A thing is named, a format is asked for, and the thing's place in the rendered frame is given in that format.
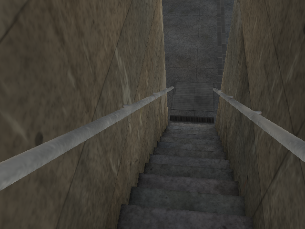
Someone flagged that stairs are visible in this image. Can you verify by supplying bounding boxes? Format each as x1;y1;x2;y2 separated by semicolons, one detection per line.
108;122;254;229

